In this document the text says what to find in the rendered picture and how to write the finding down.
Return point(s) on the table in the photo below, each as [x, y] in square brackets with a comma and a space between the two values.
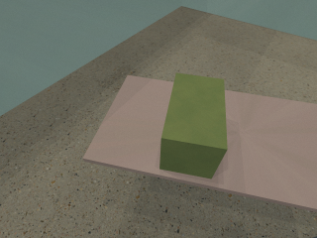
[271, 143]

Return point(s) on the carton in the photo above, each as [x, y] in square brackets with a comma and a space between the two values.
[194, 136]

